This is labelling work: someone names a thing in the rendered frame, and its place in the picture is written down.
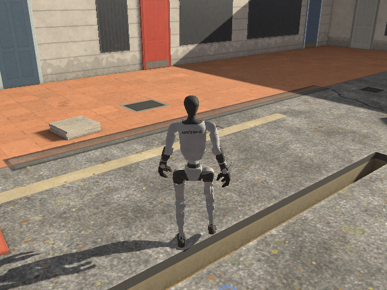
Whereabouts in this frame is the right robot shin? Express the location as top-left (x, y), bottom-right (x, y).
top-left (206, 186), bottom-right (215, 227)

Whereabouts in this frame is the right robot hand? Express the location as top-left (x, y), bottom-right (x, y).
top-left (216, 172), bottom-right (231, 187)

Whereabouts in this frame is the robot left thigh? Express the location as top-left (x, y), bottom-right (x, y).
top-left (172, 169), bottom-right (186, 211)

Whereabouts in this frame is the robot left forearm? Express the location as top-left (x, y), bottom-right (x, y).
top-left (159, 146), bottom-right (170, 169)

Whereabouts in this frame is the robot right forearm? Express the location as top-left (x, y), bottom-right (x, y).
top-left (216, 146), bottom-right (229, 174)

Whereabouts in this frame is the left robot hand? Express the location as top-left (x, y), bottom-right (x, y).
top-left (158, 166), bottom-right (172, 178)

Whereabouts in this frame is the robot right upper arm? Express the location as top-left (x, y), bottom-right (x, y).
top-left (204, 121), bottom-right (221, 155)

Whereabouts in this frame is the robot left upper arm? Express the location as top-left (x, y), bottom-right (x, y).
top-left (164, 122), bottom-right (180, 155)

